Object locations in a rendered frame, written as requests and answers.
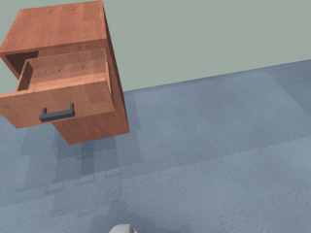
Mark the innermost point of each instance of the drawer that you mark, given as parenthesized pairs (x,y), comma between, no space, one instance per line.
(54,82)

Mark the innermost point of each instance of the cabinet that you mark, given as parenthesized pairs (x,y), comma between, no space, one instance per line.
(67,28)

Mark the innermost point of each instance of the handle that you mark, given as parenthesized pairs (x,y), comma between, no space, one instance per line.
(44,116)

